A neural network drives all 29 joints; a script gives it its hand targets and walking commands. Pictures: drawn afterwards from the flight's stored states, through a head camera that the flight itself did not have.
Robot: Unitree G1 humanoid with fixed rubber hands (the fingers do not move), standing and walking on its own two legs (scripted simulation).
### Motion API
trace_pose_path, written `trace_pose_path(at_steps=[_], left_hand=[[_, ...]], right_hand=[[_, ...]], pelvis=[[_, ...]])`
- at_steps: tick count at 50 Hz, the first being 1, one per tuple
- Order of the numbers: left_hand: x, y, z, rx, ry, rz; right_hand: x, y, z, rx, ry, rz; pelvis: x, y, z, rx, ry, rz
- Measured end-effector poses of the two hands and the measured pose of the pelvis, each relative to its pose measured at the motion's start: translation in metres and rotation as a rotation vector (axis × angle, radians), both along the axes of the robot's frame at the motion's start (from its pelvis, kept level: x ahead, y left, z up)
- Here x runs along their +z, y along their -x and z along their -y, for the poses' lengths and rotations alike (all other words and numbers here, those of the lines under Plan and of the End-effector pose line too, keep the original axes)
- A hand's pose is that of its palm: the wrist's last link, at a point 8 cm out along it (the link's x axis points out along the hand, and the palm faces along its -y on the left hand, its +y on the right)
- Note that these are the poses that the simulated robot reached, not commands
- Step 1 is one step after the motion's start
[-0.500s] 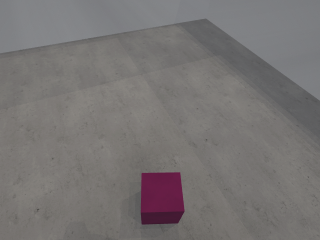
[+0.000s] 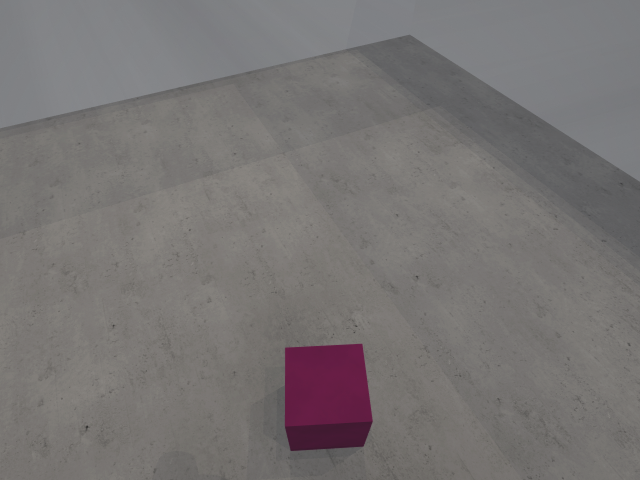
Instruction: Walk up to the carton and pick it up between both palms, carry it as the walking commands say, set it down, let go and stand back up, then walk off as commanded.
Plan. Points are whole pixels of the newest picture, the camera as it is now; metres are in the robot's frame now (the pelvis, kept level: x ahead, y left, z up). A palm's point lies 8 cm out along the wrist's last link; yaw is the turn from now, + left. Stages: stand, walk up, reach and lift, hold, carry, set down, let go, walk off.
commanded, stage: stand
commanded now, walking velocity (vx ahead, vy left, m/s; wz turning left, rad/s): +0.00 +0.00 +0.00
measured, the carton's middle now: (325, 398) +0.45 +0.00 -0.64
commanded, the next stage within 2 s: reach and lift in 0.18 s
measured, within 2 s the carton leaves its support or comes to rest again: neither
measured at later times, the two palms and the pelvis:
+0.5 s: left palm out of the picture +0.17 +0.22 -0.11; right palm (490, 463) +0.19 -0.22 -0.13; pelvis -0.02 -0.01 -0.02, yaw +1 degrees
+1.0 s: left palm (181, 420) +0.25 +0.22 -0.14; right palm (455, 418) +0.26 -0.19 -0.16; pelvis -0.09 -0.02 -0.06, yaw +2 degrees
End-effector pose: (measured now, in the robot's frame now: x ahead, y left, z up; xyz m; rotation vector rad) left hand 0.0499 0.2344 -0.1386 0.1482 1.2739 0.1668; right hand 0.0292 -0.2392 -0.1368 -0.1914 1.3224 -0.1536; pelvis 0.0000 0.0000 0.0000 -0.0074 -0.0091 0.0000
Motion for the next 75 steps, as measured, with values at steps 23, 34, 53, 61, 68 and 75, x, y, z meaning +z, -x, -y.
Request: trace_pose_path(at_steps=[23, 34, 53, 61, 68, 75], left_hand=[[0.024, -0.113, 0.008, -0.043, -0.030, 0.150], [-0.015, -0.082, 0.024, -0.028, 0.020, 0.088], [-0.007, -0.214, 0.011, -0.064, -0.022, 0.278], [-0.038, -0.274, 0.030, -0.030, 0.053, 0.401], [-0.065, -0.307, 0.038, -0.033, 0.071, 0.471], [-0.071, -0.321, 0.015, -0.010, 0.002, 0.511]], right_hand=[[0.011, -0.161, -0.021, 0.118, -0.069, 0.261], [-0.026, -0.103, -0.020, 0.079, -0.111, 0.115], [-0.037, -0.238, -0.048, 0.093, -0.100, 0.319], [-0.060, -0.294, -0.040, 0.102, -0.079, 0.428], [-0.061, -0.342, -0.044, 0.138, -0.050, 0.546], [-0.077, -0.360, -0.057, 0.139, -0.078, 0.579]], pelvis=[[-0.016, 0.025, 0.004, 0.008, -0.016, -0.170], [-0.029, 0.033, 0.025, 0.016, -0.047, -0.289], [-0.063, 0.085, 0.020, 0.033, -0.044, -0.401], [-0.071, 0.078, 0.029, 0.040, -0.055, -0.528], [-0.076, 0.065, 0.032, 0.043, -0.059, -0.616], [-0.079, 0.062, 0.030, 0.049, -0.054, -0.671]])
